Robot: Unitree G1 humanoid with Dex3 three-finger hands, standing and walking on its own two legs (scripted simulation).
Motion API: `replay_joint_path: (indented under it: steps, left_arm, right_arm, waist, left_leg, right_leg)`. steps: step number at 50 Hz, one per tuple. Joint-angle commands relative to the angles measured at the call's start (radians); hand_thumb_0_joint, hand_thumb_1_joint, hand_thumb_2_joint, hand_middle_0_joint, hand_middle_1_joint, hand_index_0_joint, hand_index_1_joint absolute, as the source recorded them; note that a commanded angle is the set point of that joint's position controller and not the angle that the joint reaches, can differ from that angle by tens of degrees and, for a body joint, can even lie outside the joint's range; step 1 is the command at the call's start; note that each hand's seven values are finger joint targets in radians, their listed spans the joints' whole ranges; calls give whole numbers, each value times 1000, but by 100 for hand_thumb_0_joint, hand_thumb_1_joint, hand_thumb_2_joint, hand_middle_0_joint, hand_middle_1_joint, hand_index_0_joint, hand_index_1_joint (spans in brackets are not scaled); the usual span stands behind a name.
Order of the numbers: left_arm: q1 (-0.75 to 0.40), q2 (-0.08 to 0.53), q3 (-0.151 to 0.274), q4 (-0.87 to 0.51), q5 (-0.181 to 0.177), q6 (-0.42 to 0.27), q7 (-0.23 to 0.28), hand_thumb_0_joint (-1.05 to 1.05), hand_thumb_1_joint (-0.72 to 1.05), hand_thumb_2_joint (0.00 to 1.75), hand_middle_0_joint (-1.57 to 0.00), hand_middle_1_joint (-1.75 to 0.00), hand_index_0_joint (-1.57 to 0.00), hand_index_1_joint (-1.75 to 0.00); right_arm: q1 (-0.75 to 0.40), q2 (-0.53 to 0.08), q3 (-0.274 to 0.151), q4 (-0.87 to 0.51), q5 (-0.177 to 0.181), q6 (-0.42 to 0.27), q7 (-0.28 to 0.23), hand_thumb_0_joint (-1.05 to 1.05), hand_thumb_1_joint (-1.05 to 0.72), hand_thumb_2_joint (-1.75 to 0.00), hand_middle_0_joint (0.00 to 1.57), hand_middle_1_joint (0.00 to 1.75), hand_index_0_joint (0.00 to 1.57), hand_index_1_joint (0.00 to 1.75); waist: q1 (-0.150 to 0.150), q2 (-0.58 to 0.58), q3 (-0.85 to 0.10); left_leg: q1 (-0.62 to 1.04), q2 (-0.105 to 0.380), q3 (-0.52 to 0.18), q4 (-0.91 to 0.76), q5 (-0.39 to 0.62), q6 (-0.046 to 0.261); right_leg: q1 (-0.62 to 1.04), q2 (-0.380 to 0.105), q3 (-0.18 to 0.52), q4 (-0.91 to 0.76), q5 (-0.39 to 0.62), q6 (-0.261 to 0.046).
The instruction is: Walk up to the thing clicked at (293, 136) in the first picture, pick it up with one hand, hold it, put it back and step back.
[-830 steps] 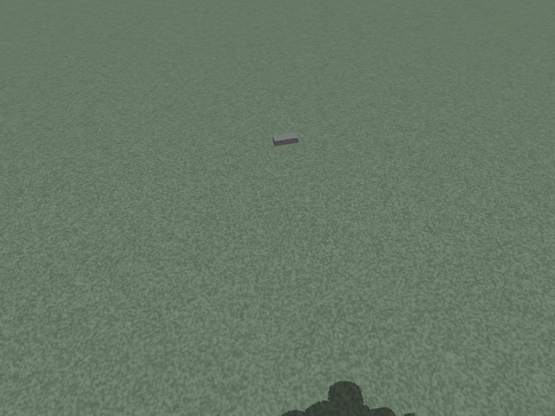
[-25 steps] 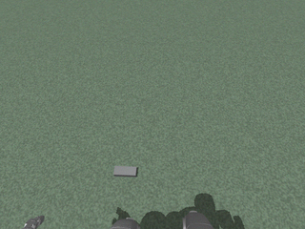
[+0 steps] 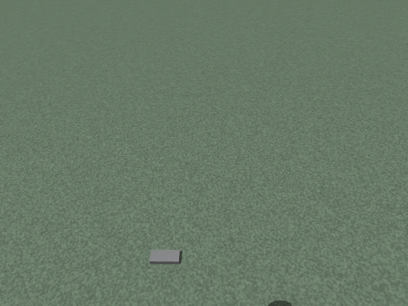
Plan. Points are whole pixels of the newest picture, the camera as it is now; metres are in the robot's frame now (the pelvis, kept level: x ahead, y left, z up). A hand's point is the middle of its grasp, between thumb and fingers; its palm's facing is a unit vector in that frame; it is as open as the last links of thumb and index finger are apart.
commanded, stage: stand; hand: left
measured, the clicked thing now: (165, 256) +0.50 +0.23 -0.75
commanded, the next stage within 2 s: none
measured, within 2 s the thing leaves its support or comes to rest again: neither
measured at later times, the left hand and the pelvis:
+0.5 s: hand out of the picture +0.11 +0.25 -0.15, palm faces -0.03 -0.95 -0.32, open 7.4 cm; pelvis +0.02 +0.00 +0.01, yaw +0 degrees
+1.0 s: hand out of the picture +0.10 +0.27 -0.15, palm faces -0.01 -0.94 -0.35, open 7.4 cm; pelvis +0.03 +0.00 +0.01, yaw +0 degrees
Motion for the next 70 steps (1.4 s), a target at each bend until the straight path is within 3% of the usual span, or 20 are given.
replay_joint_path:
  steps: [1,6,9,12,15,17,19,26,35,37,39,41,49,55,59,65,70]
  left_arm:
    - [-87,205,42,-49,0,-35,10,0,90,90,-20,-30,-20,-30]
    - [-103,229,48,-30,-1,-31,13,0,90,90,-20,-30,-20,-30]
    - [-98,225,52,-15,-2,-26,13,0,90,90,-20,-30,-20,-30]
    - [-94,228,50,-10,-1,-27,13,0,90,90,-20,-30,-20,-30]
    - [-104,221,50,-7,-1,-26,13,0,90,90,-20,-30,-20,-30]
    - [-100,213,47,-1,-2,-28,12,0,90,90,-20,-30,-20,-30]
    - [-105,213,48,7,-2,-26,12,0,90,90,-20,-30,-20,-30]
    - [-116,206,44,21,-1,-22,11,0,90,90,-20,-30,-20,-30]
    - [-114,190,41,29,0,-21,12,0,90,90,-20,-30,-20,-30]
    - [-118,196,42,29,0,-22,13,0,90,90,-20,-30,-20,-30]
    - [-113,193,42,32,1,-23,15,0,90,90,-20,-30,-20,-30]
    - [-114,196,43,35,1,-22,15,0,90,90,-20,-30,-20,-30]
    - [-111,194,42,30,1,-25,18,0,90,90,-20,-30,-20,-30]
    - [-107,194,44,34,2,-18,17,0,90,90,-20,-30,-20,-30]
    - [-106,199,49,33,3,-21,17,0,90,90,-20,-30,-20,-30]
    - [-109,197,49,30,2,-17,16,0,90,90,-20,-30,-20,-30]
    - [-110,192,48,32,0,-14,16,0,90,90,-20,-30,-20,-30]
  right_arm:
    - [-45,-220,-47,-37,-6,-33,-11,0,-90,-90,20,30,20,30]
    - [-36,-204,-40,-1,-7,-30,-12,0,-90,-90,20,30,20,30]
    - [-37,-206,-37,16,-9,-29,-14,0,-90,-90,20,30,20,30]
    - [-42,-199,-34,23,-7,-28,-15,0,-90,-90,20,30,20,30]
    - [-40,-198,-30,32,-8,-29,-16,0,-90,-90,20,30,20,30]
    - [-52,-200,-28,33,-9,-33,-19,0,-90,-90,20,30,20,30]
    - [-59,-205,-26,36,-6,-35,-24,0,-90,-90,20,30,20,30]
    - [-74,-212,-23,44,-4,-29,-27,0,-90,-90,20,30,20,30]
    - [-93,-216,-20,42,-3,-33,-30,0,-90,-90,20,30,20,30]
    - [-95,-209,-19,43,-3,-31,-28,0,-90,-90,20,30,20,30]
    - [-111,-211,-20,40,-3,-28,-29,0,-90,-90,20,30,20,30]
    - [-108,-210,-21,41,-1,-25,-28,0,-90,-90,20,30,20,30]
    - [-114,-211,-19,40,-3,-24,-26,0,-90,-90,20,30,20,30]
    - [-113,-215,-19,42,-4,-20,-26,0,-90,-90,20,30,20,30]
    - [-104,-208,-14,37,-3,-25,-29,0,-90,-90,20,30,20,30]
    - [-97,-214,-14,39,-2,-27,-33,0,-90,-90,20,30,20,30]
    - [-88,-209,-11,41,-3,-24,-34,0,-90,-90,20,30,20,30]
  waist:
    - [-14,-89,-59]
    - [-10,-113,-50]
    - [-2,-71,-34]
    - [0,-68,-42]
    - [-1,-29,-59]
    - [1,-13,-95]
    - [2,-3,-98]
    - [-4,-16,-79]
    - [-7,-29,-119]
    - [-7,-37,-108]
    - [-3,-48,-120]
    - [-9,-52,-101]
    - [-5,-30,-123]
    - [-2,-21,-80]
    - [-1,-27,-113]
    - [-2,-18,-141]
    - [-1,-28,-104]
  left_leg:
    - [31,73,-84,-126,-123,57]
    - [14,62,-64,-138,-83,48]
    - [-41,71,-80,-168,-126,48]
    - [-9,63,-63,-147,-80,45]
    - [-17,74,-65,-156,-49,43]
    - [1,86,-66,-153,30,42]
    - [1,89,-68,-160,50,38]
    - [-11,87,-68,-179,1,36]
    - [64,98,-60,-165,124,37]
    - [49,93,-61,-172,92,35]
    - [80,95,-55,-157,120,38]
    - [74,89,-57,-165,76,36]
    - [71,94,-53,-160,127,37]
    - [19,86,-58,-185,11,39]
    - [35,92,-59,-175,118,38]
    - [73,95,-51,-164,192,34]
    - [52,92,-53,-178,123,29]
  right_leg:
    - [-37,-110,147,-195,-208,-38]
    - [-24,-118,152,-216,-235,-33]
    - [8,-106,132,-189,-208,-25]
    - [-16,-117,145,-211,-207,-27]
    - [25,-112,132,-186,-138,-27]
    - [61,-108,116,-160,-9,-26]
    - [78,-107,110,-148,33,-29]
    - [78,-104,104,-167,-3,-22]
    - [79,-104,87,-162,112,-20]
    - [78,-104,84,-170,76,-15]
    - [73,-110,87,-171,112,-15]
    - [50,-105,88,-187,58,-14]
    - [92,-113,85,-180,121,-14]
    - [76,-105,85,-193,-4,-15]
    - [117,-109,78,-169,108,-15]
    - [127,-113,75,-159,176,-18]
    - [106,-109,75,-173,95,-18]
